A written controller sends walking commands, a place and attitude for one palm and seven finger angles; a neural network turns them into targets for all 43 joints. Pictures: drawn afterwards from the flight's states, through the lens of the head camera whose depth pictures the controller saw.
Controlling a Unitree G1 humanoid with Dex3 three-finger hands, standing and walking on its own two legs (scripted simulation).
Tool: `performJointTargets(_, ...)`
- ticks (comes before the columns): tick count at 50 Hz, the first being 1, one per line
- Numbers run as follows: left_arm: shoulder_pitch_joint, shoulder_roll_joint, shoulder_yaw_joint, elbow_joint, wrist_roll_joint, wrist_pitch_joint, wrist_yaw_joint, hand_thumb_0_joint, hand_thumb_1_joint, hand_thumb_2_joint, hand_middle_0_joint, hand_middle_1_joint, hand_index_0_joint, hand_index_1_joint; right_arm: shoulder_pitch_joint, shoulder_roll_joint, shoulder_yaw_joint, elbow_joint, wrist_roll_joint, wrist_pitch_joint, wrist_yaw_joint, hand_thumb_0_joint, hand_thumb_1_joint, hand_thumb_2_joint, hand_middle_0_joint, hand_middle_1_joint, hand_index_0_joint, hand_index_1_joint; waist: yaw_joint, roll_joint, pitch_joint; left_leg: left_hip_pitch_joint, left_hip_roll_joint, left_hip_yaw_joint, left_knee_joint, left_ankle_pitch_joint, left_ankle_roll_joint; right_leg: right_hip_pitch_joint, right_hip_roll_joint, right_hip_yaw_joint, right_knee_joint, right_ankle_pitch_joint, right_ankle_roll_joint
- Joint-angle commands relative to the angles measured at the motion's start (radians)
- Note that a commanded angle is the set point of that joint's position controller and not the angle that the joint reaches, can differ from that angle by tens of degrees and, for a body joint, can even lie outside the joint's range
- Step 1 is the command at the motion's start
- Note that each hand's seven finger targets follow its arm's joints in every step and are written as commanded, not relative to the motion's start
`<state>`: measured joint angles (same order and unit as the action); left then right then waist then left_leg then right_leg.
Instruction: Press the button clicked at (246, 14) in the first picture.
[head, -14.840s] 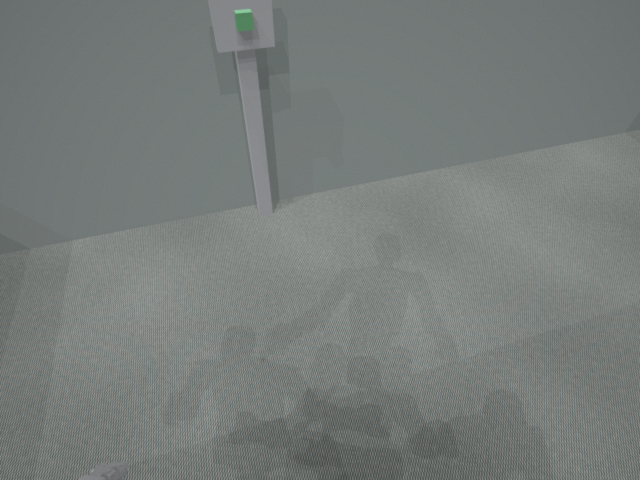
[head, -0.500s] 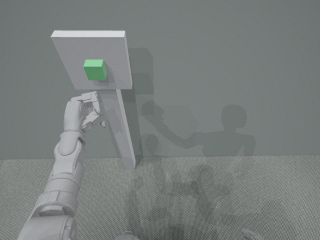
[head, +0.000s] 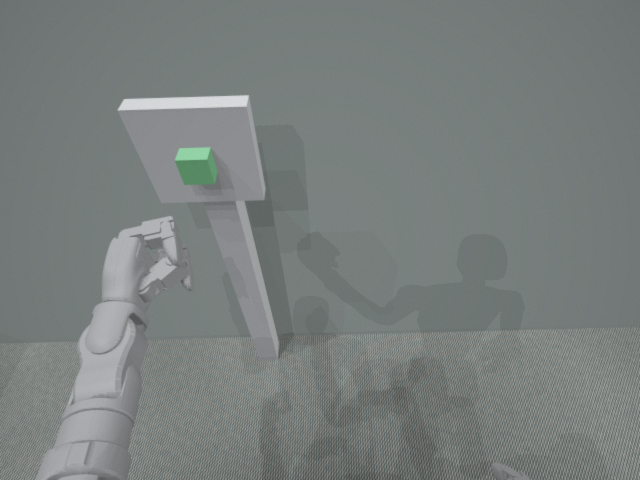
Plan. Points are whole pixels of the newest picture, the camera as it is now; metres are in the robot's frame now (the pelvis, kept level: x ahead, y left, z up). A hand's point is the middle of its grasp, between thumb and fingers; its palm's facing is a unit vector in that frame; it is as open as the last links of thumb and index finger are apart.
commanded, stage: draw the hand back to the body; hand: left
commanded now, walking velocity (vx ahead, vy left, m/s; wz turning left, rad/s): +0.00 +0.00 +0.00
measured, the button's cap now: (197, 164) +0.55 +0.20 +0.10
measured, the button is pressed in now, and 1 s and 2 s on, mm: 0 0 0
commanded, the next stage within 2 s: step back with the hand held close in 1.18 s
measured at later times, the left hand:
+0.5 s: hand (98, 317) +0.26 +0.22 +0.14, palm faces +0.27 -0.93 -0.25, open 3.1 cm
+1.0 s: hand out of the picture +0.19 +0.26 +0.20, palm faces +0.42 -0.82 -0.40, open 3.1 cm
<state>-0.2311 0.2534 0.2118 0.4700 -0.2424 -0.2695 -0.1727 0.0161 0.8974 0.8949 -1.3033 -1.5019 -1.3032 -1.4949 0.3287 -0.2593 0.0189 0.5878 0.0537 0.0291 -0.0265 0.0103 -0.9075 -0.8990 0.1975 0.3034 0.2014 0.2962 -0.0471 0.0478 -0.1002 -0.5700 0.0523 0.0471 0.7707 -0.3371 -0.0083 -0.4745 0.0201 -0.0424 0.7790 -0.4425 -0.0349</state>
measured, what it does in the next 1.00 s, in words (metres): stands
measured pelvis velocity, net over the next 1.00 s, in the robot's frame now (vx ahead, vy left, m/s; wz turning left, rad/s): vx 0.02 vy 0.01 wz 0.01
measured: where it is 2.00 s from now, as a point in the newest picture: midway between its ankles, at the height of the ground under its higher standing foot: outside the picture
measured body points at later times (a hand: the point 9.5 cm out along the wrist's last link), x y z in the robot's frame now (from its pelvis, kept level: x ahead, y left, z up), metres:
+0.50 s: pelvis +0.01 +0.01 +0.03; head +0.00 -0.01 +0.48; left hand +0.24 +0.27 +0.16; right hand +0.22 -0.20 -0.04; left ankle +0.03 +0.13 -0.71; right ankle -0.03 -0.09 -0.71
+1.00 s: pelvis +0.02 +0.01 +0.04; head -0.01 -0.02 +0.48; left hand +0.16 +0.30 +0.22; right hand +0.22 -0.20 -0.05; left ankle +0.03 +0.13 -0.71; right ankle -0.03 -0.09 -0.71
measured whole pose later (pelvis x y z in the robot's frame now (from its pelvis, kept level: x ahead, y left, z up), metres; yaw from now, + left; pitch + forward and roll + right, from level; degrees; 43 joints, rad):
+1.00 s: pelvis +0.02 +0.01 +0.04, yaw +1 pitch -4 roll +0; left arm 0.57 0.33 0.29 -0.47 -0.07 -0.10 0.10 0.01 0.89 0.89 -1.31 -1.50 -1.31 -1.49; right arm 0.19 -0.23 0.03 0.61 0.00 -0.06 -0.07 0.01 -0.91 -0.90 0.20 0.30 0.20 0.30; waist 0.07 0.07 0.00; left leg -0.12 0.02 0.05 0.41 -0.22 0.01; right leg 0.00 0.00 -0.04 0.37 -0.29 -0.01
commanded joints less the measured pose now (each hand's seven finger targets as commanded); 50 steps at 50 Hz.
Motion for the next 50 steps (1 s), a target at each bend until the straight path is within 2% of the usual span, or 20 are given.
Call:
performJointTargets(1,-0.209,0.168,0.036,-0.343,-0.032,-0.028,-0.011,0.000,0.900,0.900,-1.300,-1.500,-1.300,-1.500,-0.119,-0.117,-0.046,-0.167,0.006,-0.077,-0.021,0.000,-0.900,-0.900,0.200,0.300,0.200,0.300,0.026,-0.060,-0.216,0.230,-0.060,-0.027,-0.094,0.181,0.056,0.091,0.010,0.037,-0.171,0.413,0.042)
performJointTargets(5,-0.119,0.152,0.017,-0.453,-0.039,-0.005,-0.019,0.000,0.900,0.900,-1.300,-1.500,-1.300,-1.500,-0.156,-0.112,-0.038,-0.173,0.008,-0.110,-0.028,0.000,-0.900,-0.900,0.200,0.300,0.200,0.300,0.038,-0.014,-0.194,0.289,-0.057,-0.038,-0.122,0.188,0.054,0.091,0.010,0.026,-0.185,0.386,0.034)
performJointTargets(8,-0.082,0.172,0.030,-0.486,-0.044,0.035,-0.026,0.000,0.900,0.900,-1.300,-1.500,-1.300,-1.500,-0.177,-0.117,-0.033,-0.176,0.009,-0.126,-0.037,0.000,-0.900,-0.900,0.200,0.300,0.200,0.300,0.037,-0.062,-0.150,0.293,-0.055,-0.047,-0.140,0.164,0.055,0.092,0.011,0.024,-0.211,0.344,0.037)
performJointTargets(10,-0.052,0.165,0.032,-0.524,-0.050,0.065,-0.031,0.000,0.900,0.900,-1.300,-1.500,-1.300,-1.500,-0.200,-0.109,-0.024,-0.185,0.012,-0.135,-0.041,0.000,-0.900,-0.900,0.200,0.300,0.200,0.300,0.050,-0.043,-0.130,0.306,-0.057,-0.049,-0.163,0.145,0.050,0.101,0.007,0.019,-0.225,0.315,0.033)
performJointTargets(11,-0.083,0.245,0.003,-0.664,0.071,0.051,0.078,0.000,0.900,0.900,-1.300,-1.500,-1.300,-1.500,-0.251,-0.097,-0.024,-0.180,-0.002,-0.133,-0.060,0.000,-0.900,-0.900,0.200,0.300,0.200,0.300,0.070,-0.049,-0.114,0.372,-0.059,-0.033,-0.208,0.158,0.053,0.098,-0.019,0.059,-0.315,0.307,0.025)
performJointTargets(14,0.102,0.164,-0.041,-0.661,0.119,0.096,0.190,0.000,0.900,0.900,-1.300,-1.500,-1.300,-1.500,-0.249,-0.085,-0.011,-0.155,-0.017,-0.126,-0.076,0.000,-0.900,-0.900,0.200,0.300,0.200,0.300,0.063,-0.053,-0.053,0.422,-0.045,-0.031,-0.265,0.168,0.054,0.159,-0.023,0.042,-0.359,0.295,0.028)
performJointTargets(18,0.166,0.195,-0.004,-0.725,0.150,0.125,0.242,0.000,0.900,0.900,-1.300,-1.500,-1.300,-1.500,-0.270,-0.085,-0.005,-0.141,-0.032,-0.109,-0.083,0.000,-0.900,-0.900,0.200,0.300,0.200,0.300,0.073,-0.042,-0.030,0.494,-0.044,-0.027,-0.332,0.220,0.052,0.231,-0.012,0.034,-0.426,0.333,0.026)
performJointTargets(20,0.191,0.187,-0.002,-0.798,0.159,0.129,0.255,0.000,0.900,0.900,-1.300,-1.500,-1.300,-1.500,-0.279,-0.075,-0.001,-0.147,-0.037,-0.108,-0.082,0.000,-0.900,-0.900,0.200,0.300,0.200,0.300,0.076,-0.002,-0.048,0.542,-0.041,-0.028,-0.358,0.266,0.047,0.276,-0.014,0.026,-0.431,0.375,0.021)
performJointTargets(22,0.247,0.186,0.005,-0.849,0.165,0.136,0.264,0.000,0.900,0.900,-1.300,-1.500,-1.300,-1.500,-0.282,-0.072,0.001,-0.149,-0.044,-0.107,-0.079,0.000,-0.900,-0.900,0.200,0.300,0.200,0.300,0.081,0.027,-0.056,0.574,-0.041,-0.024,-0.372,0.313,0.045,0.309,-0.015,0.023,-0.442,0.416,0.018)
performJointTargets(25,0.342,0.179,0.014,-0.906,0.169,0.143,0.270,0.000,0.900,0.900,-1.300,-1.500,-1.300,-1.500,-0.290,-0.071,0.000,-0.151,-0.051,-0.107,-0.071,0.000,-0.900,-0.900,0.200,0.300,0.200,0.300,0.087,0.000,-0.037,0.590,-0.040,-0.023,-0.386,0.363,0.043,0.338,-0.011,0.018,-0.457,0.459,0.019)
performJointTargets(27,0.380,0.174,0.014,-0.952,0.174,0.148,0.273,0.000,0.900,0.900,-1.300,-1.500,-1.300,-1.500,-0.294,-0.070,-0.001,-0.155,-0.053,-0.106,-0.064,0.000,-0.900,-0.900,0.200,0.300,0.200,0.300,0.088,0.029,-0.015,0.598,-0.039,-0.023,-0.394,0.374,0.040,0.339,-0.010,0.016,-0.465,0.459,0.019)
performJointTargets(31,0.481,0.195,0.063,-0.991,0.172,0.152,0.278,0.000,0.900,0.900,-1.300,-1.500,-1.300,-1.500,-0.293,-0.070,-0.008,-0.157,-0.060,-0.103,-0.059,0.000,-0.900,-0.900,0.200,0.300,0.200,0.300,0.096,-0.023,0.005,0.587,-0.039,-0.026,-0.401,0.376,0.041,0.356,-0.009,0.012,-0.472,0.461,0.021)
performJointTargets(33,0.533,0.215,0.094,-1.023,0.175,0.148,0.278,0.000,0.900,0.900,-1.300,-1.500,-1.300,-1.500,-0.295,-0.071,-0.013,-0.153,-0.062,-0.106,-0.057,0.000,-0.900,-0.900,0.200,0.300,0.200,0.300,0.103,-0.028,-0.002,0.595,-0.040,-0.020,-0.390,0.400,0.042,0.360,-0.007,0.016,-0.483,0.486,0.022)
performJointTargets(36,0.586,0.214,0.107,-1.088,0.175,0.141,0.280,0.000,0.900,0.900,-1.300,-1.500,-1.300,-1.500,-0.292,-0.065,-0.014,-0.156,-0.061,-0.111,-0.051,0.000,-0.900,-0.900,0.200,0.300,0.200,0.300,0.106,0.024,0.001,0.587,-0.039,-0.023,-0.383,0.426,0.040,0.369,-0.014,0.012,-0.464,0.501,0.021)
performJointTargets(38,0.647,0.227,0.134,-1.099,0.174,0.140,0.281,0.000,0.900,0.900,-1.300,-1.500,-1.300,-1.500,-0.290,-0.068,-0.019,-0.155,-0.063,-0.120,-0.048,0.000,-0.900,-0.900,0.200,0.300,0.200,0.300,0.113,-0.005,0.009,0.584,-0.038,-0.021,-0.378,0.429,0.040,0.362,-0.011,0.011,-0.474,0.508,0.024)
performJointTargets(41,0.678,0.231,0.154,-1.136,0.171,0.130,0.283,0.000,0.900,0.900,-1.300,-1.500,-1.300,-1.500,-0.287,-0.065,-0.022,-0.157,-0.059,-0.126,-0.050,0.000,-0.900,-0.900,0.200,0.300,0.200,0.300,0.111,-0.020,0.025,0.570,-0.036,-0.022,-0.375,0.411,0.041,0.358,-0.014,0.009,-0.468,0.494,0.025)
performJointTargets(44,0.729,0.248,0.187,-1.158,0.169,0.123,0.287,0.000,0.900,0.900,-1.300,-1.500,-1.300,-1.500,-0.284,-0.062,-0.023,-0.158,-0.057,-0.136,-0.054,0.000,-0.900,-0.900,0.200,0.300,0.200,0.300,0.117,0.008,0.031,0.564,-0.035,-0.022,-0.376,0.386,0.040,0.355,-0.016,0.013,-0.471,0.473,0.025)
performJointTargets(45,0.745,0.242,0.189,-1.160,0.167,0.120,0.287,0.000,0.900,0.900,-1.300,-1.500,-1.300,-1.500,-0.288,-0.059,-0.024,-0.157,-0.055,-0.138,-0.054,0.000,-0.900,-0.900,0.200,0.300,0.200,0.300,0.118,-0.001,0.058,0.558,-0.033,-0.021,-0.375,0.378,0.039,0.339,-0.013,0.014,-0.477,0.465,0.025)
performJointTargets(48,0.725,0.214,0.163,-1.120,0.171,0.123,0.284,0.000,0.900,0.900,-1.300,-1.500,-1.300,-1.500,-0.282,-0.066,-0.030,-0.146,-0.058,-0.144,-0.058,0.000,-0.900,-0.900,0.200,0.300,0.200,0.300,0.107,-0.047,0.099,0.555,-0.034,-0.017,-0.381,0.340,0.044,0.306,-0.011,0.013,-0.501,0.428,0.030)
performJointTargets(50,0.692,0.210,0.154,-1.122,0.172,0.119,0.286,0.000,0.900,0.900,-1.300,-1.500,-1.300,-1.500,-0.280,-0.067,-0.030,-0.145,-0.058,-0.144,-0.062,0.000,-0.900,-0.900,0.200,0.300,0.200,0.300,0.104,-0.022,0.101,0.555,-0.034,-0.017,-0.388,0.305,0.045,0.304,-0.017,0.016,-0.499,0.389,0.031)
